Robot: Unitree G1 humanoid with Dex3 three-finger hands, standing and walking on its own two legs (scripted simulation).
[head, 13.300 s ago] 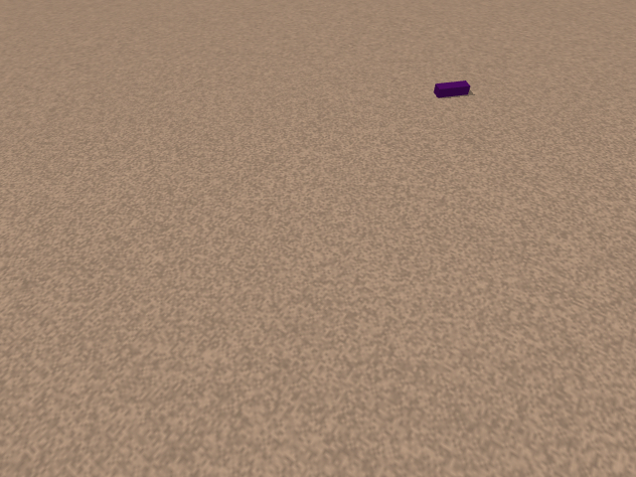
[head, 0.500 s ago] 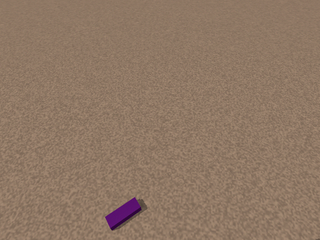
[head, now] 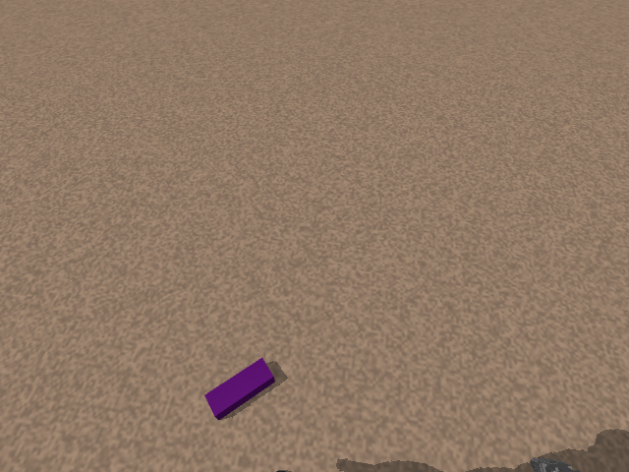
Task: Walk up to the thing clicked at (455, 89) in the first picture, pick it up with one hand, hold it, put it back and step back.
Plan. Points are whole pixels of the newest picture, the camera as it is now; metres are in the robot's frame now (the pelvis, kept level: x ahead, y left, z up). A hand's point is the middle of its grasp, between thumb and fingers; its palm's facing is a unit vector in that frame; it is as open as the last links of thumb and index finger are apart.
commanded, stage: walk up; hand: left
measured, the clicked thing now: (240, 388) +0.42 +0.23 -0.75
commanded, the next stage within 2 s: stand in 1.88 s
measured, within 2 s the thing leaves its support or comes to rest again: neither
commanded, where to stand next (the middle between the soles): +0.03 -0.01 m, yaw +0 degrees
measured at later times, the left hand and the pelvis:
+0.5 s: hand out of the picture -0.02 +0.24 -0.14, palm faces +0.10 -0.92 -0.38, open 7.4 cm; pelvis -0.04 -0.02 +0.00, yaw +5 degrees
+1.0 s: hand out of the picture +0.05 +0.25 -0.16, palm faces +0.00 -0.91 -0.42, open 7.4 cm; pelvis -0.01 -0.02 -0.02, yaw +2 degrees
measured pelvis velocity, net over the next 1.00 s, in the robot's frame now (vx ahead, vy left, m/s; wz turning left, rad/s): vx -0.01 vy -0.02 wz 0.03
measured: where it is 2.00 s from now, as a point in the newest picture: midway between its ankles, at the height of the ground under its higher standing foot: outside the picture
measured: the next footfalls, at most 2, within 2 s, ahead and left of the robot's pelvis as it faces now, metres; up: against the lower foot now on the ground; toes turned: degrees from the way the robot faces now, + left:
left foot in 0.58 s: +0.01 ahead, +0.12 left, +0.00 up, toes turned +6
right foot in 0.92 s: +0.03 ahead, -0.14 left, +0.00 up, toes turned +4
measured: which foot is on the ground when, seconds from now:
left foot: down 0.00-0.16, up 0.18-0.56, down 0.58-0.96, up 0.98-1.00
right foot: down 0.00-0.60, up 0.62-0.90, down 0.92-1.00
